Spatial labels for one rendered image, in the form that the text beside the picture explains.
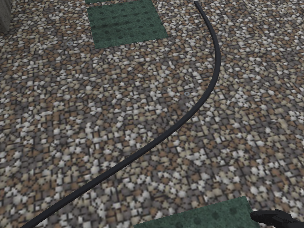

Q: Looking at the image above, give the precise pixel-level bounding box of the right robot hand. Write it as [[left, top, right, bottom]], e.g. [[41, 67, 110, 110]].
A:
[[250, 209, 304, 228]]

